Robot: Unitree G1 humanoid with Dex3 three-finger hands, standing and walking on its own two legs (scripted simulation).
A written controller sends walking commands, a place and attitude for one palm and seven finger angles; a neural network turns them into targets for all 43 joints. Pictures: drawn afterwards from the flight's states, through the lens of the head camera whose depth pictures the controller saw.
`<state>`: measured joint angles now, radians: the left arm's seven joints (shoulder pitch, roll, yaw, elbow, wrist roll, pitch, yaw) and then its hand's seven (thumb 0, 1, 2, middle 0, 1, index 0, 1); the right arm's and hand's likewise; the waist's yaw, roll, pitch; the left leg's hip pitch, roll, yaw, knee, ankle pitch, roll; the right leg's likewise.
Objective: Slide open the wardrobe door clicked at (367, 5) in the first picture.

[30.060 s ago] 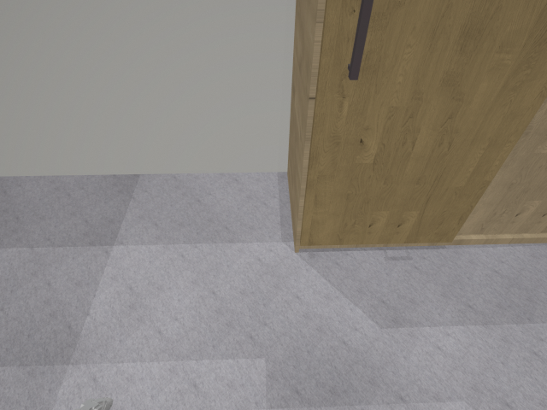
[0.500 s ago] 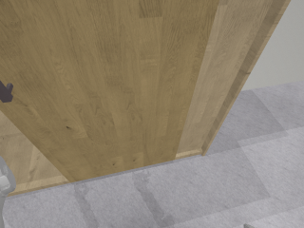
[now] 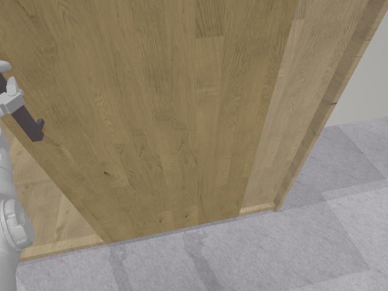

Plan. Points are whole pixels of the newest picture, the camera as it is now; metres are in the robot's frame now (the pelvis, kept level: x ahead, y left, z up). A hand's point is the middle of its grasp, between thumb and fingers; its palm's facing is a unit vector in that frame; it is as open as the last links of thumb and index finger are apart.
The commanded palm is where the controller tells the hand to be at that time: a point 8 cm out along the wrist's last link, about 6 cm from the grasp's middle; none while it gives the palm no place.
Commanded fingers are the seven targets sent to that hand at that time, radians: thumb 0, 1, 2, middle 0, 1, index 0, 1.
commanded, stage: stop walking and hold the door there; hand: left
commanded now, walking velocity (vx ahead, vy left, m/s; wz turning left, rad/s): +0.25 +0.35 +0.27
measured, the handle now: (1, 77) +0.46 +0.36 +0.23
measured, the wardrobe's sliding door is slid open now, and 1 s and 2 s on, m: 0.45 0.44 0.44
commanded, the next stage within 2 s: loosen the grip on the handle in 1.46 s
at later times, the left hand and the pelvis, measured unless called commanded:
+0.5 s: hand (22, 110) +0.43 +0.33 +0.18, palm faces +0.41 -0.89 -0.23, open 5.7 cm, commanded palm +0.39 +0.37 +0.19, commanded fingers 0.00 0.90 0.90 -0.45 -1.40 -0.45 -1.40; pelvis +0.00 +0.07 -0.01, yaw +6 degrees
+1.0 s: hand (20, 109) +0.42 +0.33 +0.19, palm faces +0.32 -0.94 -0.14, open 5.7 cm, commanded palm +0.39 +0.37 +0.19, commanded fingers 0.00 0.90 0.90 -0.45 -1.40 -0.45 -1.40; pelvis -0.02 +0.10 +0.00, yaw +7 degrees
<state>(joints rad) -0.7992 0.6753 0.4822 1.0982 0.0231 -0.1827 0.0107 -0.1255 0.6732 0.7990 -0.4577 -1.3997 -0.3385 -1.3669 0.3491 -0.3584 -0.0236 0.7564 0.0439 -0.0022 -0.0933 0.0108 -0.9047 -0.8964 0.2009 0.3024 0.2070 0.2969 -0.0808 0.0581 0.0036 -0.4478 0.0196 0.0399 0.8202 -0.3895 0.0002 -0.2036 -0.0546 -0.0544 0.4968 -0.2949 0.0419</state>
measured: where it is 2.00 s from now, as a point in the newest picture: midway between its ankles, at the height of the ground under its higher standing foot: outside the picture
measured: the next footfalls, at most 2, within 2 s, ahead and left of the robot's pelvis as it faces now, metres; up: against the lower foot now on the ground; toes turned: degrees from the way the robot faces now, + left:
left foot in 0.18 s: +0.08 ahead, +0.22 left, +0.00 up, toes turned +11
right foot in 0.46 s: +0.08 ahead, +0.02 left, +0.00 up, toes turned +2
